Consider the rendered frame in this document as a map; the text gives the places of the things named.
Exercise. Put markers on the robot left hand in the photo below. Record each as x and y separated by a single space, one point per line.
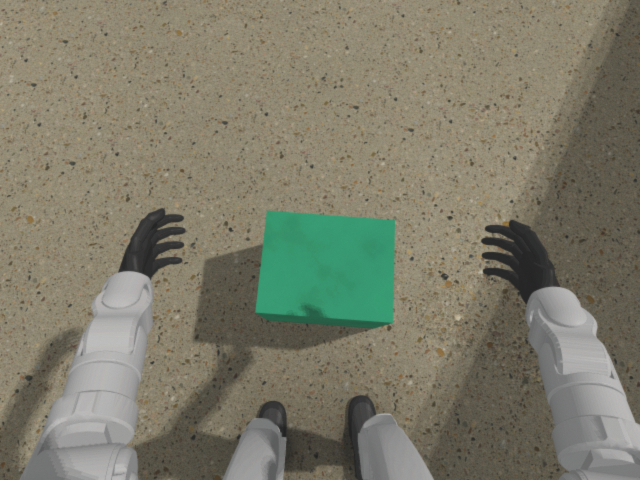
140 255

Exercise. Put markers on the robot right hand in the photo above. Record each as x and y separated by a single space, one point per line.
533 269

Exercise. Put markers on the robot left forearm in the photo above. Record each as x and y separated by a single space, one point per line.
98 402

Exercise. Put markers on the robot right forearm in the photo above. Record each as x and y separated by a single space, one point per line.
594 426

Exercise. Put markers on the left robot upper arm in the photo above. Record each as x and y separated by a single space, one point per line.
113 461

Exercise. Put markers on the carton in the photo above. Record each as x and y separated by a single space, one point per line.
327 270

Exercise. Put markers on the left robot foot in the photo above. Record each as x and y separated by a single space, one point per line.
275 411

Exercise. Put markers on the robot right shin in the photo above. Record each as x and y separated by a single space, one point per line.
379 419

